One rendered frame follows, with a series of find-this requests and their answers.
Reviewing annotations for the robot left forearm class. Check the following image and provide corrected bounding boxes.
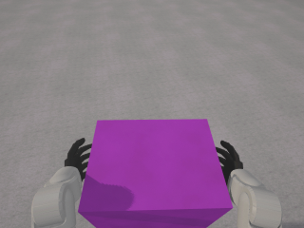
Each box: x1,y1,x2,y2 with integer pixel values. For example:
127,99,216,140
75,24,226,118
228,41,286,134
31,166,82,228

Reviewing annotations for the carton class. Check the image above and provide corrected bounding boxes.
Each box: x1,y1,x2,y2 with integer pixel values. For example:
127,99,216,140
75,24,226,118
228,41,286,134
78,119,234,228

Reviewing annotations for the robot right hand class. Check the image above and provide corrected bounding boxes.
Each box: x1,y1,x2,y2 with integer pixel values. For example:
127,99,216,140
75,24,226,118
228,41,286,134
216,140,243,186

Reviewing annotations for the robot right forearm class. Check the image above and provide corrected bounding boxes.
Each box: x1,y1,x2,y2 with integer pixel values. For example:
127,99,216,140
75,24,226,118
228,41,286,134
227,168,283,228

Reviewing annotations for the robot left hand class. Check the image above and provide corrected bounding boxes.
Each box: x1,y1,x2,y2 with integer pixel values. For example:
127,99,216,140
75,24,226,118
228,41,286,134
65,138,92,181

